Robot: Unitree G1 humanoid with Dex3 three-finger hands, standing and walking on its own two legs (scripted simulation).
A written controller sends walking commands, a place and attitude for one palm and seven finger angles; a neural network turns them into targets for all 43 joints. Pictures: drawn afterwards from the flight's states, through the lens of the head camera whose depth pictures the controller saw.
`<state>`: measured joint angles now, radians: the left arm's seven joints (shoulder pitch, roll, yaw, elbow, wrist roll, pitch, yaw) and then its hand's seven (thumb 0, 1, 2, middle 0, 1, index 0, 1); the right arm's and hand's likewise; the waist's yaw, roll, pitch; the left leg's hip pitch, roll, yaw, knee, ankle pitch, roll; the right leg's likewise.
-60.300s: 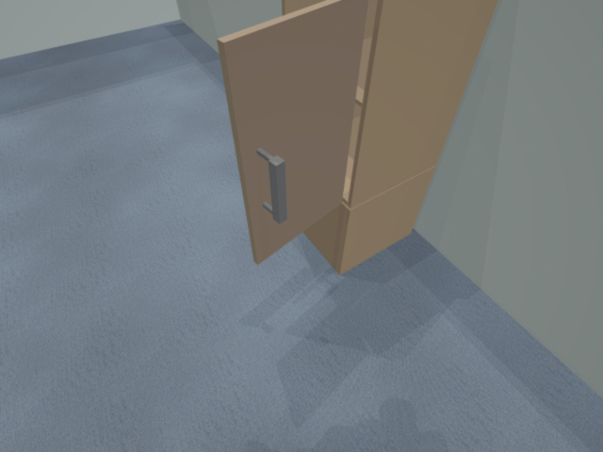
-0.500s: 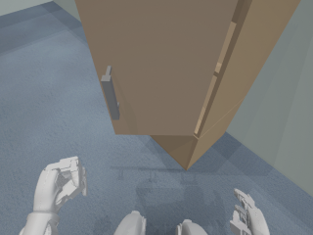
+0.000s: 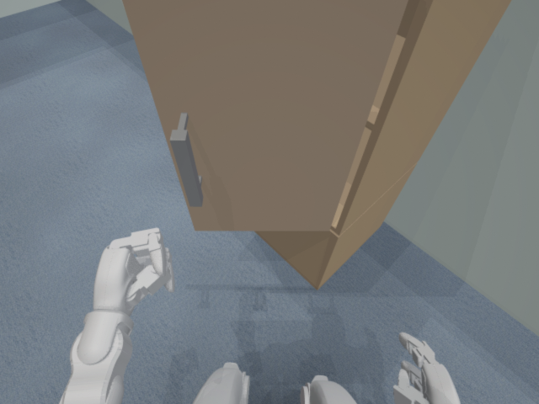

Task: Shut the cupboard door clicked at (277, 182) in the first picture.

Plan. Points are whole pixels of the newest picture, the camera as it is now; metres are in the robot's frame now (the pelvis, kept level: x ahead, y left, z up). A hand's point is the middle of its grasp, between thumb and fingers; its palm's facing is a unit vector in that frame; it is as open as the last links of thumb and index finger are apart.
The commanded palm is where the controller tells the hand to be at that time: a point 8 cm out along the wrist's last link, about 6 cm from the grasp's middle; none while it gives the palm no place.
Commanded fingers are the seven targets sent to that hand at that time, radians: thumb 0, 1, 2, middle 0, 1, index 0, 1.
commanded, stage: bring the fist close to the handle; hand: left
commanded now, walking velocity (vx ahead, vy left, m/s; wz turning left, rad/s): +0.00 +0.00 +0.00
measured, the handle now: (190, 162) +0.50 +0.17 +0.04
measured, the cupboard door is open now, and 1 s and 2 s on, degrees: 47 47 31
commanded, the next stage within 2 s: push the door shut along its arc in 0.96 s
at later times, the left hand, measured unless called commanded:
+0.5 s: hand (202, 217) +0.38 +0.13 +0.05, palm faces +0.04 -1.00 -0.03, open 3.1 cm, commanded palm +0.36 +0.18 +0.05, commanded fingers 0.00 0.90 0.90 -1.30 -1.50 -1.30 -1.50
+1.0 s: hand (204, 207) +0.40 +0.13 +0.05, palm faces +0.08 -1.00 -0.03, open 3.1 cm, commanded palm +0.37 +0.18 +0.05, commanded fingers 0.00 0.90 0.90 -1.30 -1.50 -1.30 -1.50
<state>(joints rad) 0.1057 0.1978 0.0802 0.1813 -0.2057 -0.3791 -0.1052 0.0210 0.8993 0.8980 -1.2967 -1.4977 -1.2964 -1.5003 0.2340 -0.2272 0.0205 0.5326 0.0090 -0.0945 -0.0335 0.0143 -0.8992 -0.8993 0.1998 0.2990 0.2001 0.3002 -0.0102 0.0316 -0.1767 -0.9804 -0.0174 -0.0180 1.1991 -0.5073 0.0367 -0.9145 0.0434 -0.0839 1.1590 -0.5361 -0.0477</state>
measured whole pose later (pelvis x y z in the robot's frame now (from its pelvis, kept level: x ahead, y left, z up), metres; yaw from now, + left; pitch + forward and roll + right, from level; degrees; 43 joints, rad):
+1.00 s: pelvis +0.00 -0.01 +0.01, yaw -1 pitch +19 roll -1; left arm -0.40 0.19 0.16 0.76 -0.12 -0.52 0.01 0.02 0.90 0.90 -1.30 -1.50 -1.30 -1.50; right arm 0.28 -0.24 -0.01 0.64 -0.01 0.01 0.00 0.01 -0.90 -0.90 0.20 0.30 0.20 0.30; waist -0.06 0.02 -0.16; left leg -0.99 -0.01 0.01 1.14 -0.47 0.02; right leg -0.95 0.05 -0.06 1.13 -0.51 -0.06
